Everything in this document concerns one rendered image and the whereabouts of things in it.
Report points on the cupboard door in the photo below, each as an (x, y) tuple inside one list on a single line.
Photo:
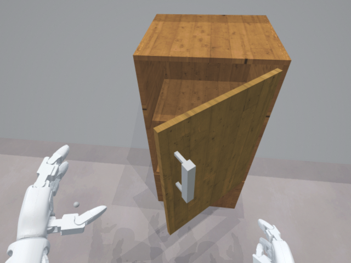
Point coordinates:
[(219, 137)]

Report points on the robot left hand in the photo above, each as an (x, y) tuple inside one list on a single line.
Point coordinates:
[(35, 219)]

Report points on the robot right hand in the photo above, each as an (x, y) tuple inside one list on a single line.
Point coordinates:
[(278, 250)]

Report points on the handle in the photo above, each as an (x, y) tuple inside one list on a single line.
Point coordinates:
[(188, 178)]

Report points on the robot left forearm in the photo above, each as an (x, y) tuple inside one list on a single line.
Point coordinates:
[(29, 250)]

